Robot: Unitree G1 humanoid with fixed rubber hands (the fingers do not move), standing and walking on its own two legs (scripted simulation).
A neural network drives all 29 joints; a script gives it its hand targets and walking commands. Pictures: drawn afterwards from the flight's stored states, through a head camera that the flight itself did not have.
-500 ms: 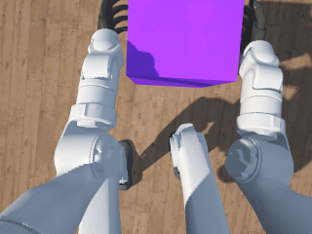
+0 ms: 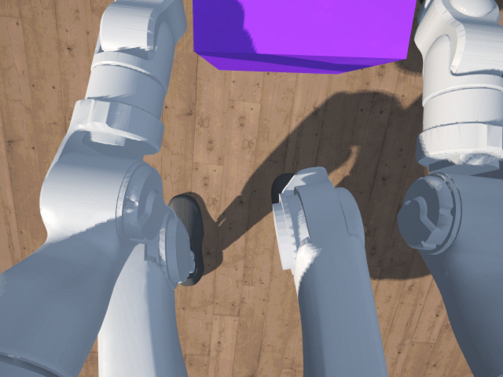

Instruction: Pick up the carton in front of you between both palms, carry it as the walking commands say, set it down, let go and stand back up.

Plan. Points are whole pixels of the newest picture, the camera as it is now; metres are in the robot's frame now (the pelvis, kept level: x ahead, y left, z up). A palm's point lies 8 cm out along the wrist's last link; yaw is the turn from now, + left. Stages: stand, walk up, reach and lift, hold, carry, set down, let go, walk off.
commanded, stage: set down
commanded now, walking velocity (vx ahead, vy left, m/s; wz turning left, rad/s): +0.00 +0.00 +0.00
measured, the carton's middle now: out of the picture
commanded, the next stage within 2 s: none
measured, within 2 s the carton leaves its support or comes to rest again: rests again in 0.40 s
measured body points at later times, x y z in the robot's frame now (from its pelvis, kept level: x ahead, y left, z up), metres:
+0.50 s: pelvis -0.01 +0.01 -0.02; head +0.37 -0.06 +0.21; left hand +0.58 +0.01 -0.20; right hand +0.50 -0.29 -0.20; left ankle +0.11 +0.13 -0.36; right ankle +0.11 -0.11 -0.36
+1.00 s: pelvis -0.01 +0.02 -0.02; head +0.36 -0.05 +0.20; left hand +0.58 +0.01 -0.20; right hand +0.50 -0.29 -0.20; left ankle +0.11 +0.13 -0.36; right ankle +0.11 -0.11 -0.36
